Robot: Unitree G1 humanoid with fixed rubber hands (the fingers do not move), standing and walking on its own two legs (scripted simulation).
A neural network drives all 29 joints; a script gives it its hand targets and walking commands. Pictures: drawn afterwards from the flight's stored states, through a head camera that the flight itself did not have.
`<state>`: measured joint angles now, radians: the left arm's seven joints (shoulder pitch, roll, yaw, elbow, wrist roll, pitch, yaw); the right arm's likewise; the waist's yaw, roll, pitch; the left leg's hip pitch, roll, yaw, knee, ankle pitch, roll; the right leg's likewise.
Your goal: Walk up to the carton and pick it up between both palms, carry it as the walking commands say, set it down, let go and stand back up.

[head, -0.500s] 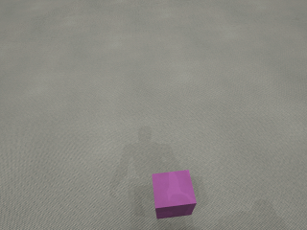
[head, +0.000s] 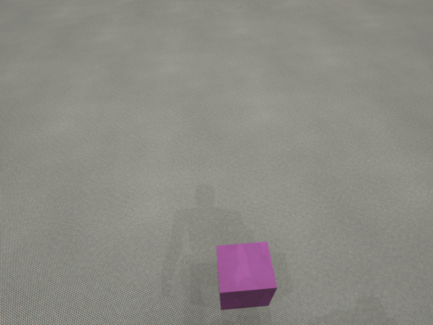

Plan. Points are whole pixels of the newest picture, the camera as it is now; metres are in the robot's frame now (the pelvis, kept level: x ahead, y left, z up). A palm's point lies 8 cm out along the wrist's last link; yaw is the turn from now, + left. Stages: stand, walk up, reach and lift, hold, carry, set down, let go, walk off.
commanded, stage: walk up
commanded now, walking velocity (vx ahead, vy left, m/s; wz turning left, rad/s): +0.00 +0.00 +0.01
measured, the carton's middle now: (243, 276) +0.42 -0.05 -0.65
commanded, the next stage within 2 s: stand in 1.06 s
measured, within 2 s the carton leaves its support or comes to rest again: neither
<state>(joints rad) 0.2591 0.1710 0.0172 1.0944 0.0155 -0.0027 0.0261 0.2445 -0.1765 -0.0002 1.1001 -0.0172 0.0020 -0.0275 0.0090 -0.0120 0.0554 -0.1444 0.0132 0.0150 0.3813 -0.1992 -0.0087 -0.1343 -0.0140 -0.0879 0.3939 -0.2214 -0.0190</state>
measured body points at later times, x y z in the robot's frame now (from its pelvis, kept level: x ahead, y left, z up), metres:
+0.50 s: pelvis -0.01 -0.06 -0.01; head +0.03 -0.06 +0.44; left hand +0.02 +0.21 -0.16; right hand -0.01 -0.33 -0.16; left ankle +0.01 +0.12 -0.74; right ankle +0.01 -0.19 -0.75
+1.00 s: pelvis +0.01 -0.06 +0.00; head +0.02 -0.05 +0.45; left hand -0.03 +0.15 -0.17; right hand +0.05 -0.29 -0.15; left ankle -0.01 +0.04 -0.74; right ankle +0.01 -0.19 -0.74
